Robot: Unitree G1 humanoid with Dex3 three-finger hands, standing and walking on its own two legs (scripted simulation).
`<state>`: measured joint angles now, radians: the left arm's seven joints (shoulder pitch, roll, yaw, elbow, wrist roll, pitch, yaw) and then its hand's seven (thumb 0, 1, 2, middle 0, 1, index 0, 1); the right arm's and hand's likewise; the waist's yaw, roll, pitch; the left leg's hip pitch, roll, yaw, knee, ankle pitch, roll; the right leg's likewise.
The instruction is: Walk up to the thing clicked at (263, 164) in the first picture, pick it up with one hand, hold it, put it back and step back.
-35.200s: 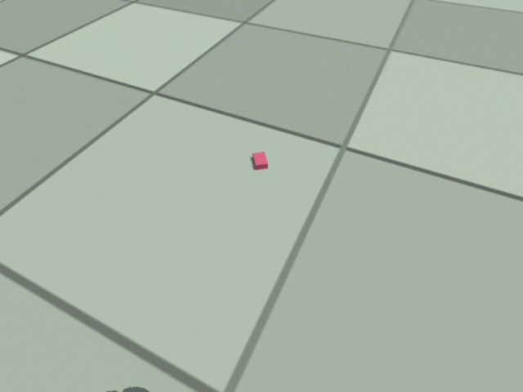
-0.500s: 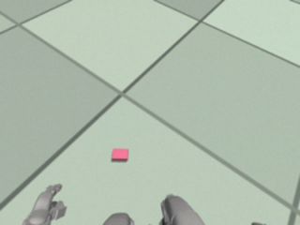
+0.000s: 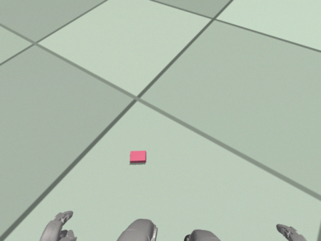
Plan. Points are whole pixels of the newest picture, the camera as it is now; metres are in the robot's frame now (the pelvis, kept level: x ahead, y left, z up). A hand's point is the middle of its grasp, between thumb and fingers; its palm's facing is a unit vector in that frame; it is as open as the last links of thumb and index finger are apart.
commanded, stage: step back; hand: left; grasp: from above
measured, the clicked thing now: (138, 156) +0.61 +0.23 -0.75
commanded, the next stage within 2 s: none
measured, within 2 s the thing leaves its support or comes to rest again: neither
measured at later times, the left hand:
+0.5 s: hand out of the picture -0.08 +0.26 -0.16, palm faces -0.04 -0.91 -0.40, open 7.4 cm
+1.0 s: hand out of the picture -0.21 +0.23 -0.15, palm faces +0.05 -0.92 -0.39, open 7.4 cm
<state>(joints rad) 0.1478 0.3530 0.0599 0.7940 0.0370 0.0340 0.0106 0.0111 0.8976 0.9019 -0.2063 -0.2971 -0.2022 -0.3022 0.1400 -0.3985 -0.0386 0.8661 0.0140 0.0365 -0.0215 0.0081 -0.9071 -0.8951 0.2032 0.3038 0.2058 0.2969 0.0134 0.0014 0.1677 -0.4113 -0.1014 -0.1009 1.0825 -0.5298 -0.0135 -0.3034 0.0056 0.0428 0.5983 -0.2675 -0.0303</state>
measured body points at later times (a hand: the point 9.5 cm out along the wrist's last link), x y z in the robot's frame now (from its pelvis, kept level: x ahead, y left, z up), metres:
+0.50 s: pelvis -0.16 -0.02 -0.01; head -0.10 -0.01 +0.43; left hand -0.07 +0.30 -0.13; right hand -0.03 -0.34 -0.11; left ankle -0.06 +0.12 -0.73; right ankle -0.20 -0.17 -0.73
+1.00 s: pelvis -0.33 -0.04 +0.00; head -0.27 -0.02 +0.44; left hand -0.21 +0.28 -0.12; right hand -0.23 -0.35 -0.12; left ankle -0.29 +0.07 -0.73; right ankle -0.33 -0.18 -0.65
